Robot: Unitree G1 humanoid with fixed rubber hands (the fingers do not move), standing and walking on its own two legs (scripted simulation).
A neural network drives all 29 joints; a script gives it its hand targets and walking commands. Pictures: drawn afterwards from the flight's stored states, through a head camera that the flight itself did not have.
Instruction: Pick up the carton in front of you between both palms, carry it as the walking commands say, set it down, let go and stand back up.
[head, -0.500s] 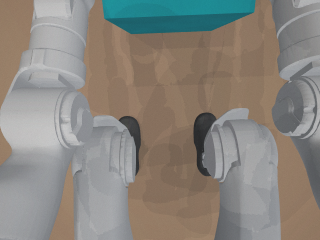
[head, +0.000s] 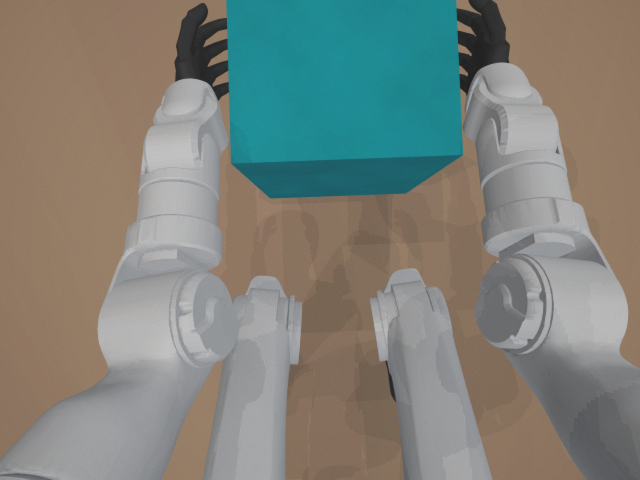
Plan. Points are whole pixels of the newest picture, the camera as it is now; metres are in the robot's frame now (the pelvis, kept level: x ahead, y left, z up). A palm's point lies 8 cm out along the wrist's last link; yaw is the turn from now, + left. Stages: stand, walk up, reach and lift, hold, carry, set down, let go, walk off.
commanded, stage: reach and lift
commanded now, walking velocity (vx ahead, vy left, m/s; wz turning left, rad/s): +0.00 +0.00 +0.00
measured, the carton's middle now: (338, 101) +0.54 -0.02 -0.14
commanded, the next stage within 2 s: none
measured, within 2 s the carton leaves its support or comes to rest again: neither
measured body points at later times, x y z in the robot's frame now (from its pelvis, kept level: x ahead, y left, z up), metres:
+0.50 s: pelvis +0.02 +0.00 +0.11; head +0.26 -0.01 +0.50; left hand +0.51 +0.14 +0.06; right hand +0.50 -0.17 +0.06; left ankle +0.11 +0.13 -0.41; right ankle +0.11 -0.13 -0.41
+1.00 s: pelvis +0.07 +0.00 +0.25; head +0.18 +0.00 +0.69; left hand +0.45 +0.14 +0.22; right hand +0.45 -0.16 +0.22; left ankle +0.11 +0.13 -0.41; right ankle +0.11 -0.13 -0.41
